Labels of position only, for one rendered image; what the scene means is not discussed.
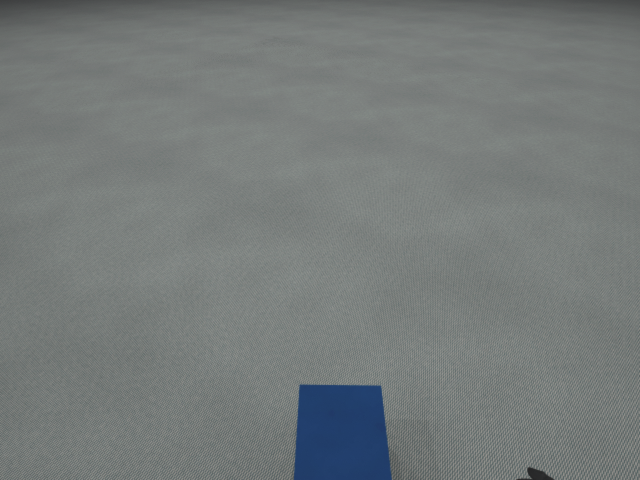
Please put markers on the carton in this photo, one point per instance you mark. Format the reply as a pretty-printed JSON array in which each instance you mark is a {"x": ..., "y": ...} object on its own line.
[{"x": 341, "y": 433}]

